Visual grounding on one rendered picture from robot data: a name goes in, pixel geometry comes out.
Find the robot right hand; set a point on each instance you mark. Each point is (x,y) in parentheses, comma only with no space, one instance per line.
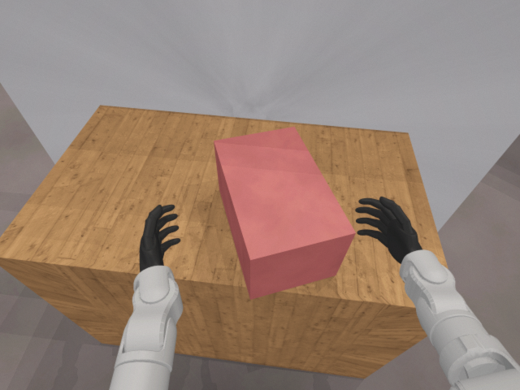
(395,230)

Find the left robot forearm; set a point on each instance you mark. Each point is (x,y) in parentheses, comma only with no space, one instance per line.
(146,352)

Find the pedestal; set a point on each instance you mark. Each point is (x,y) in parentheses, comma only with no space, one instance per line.
(76,242)

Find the right robot forearm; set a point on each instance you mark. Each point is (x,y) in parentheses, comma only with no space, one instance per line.
(465,348)

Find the robot left hand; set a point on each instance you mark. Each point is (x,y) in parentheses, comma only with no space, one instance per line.
(151,247)

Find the robot right upper arm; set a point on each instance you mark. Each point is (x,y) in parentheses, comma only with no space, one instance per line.
(501,380)

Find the carton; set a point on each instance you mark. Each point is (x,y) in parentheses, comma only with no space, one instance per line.
(287,226)

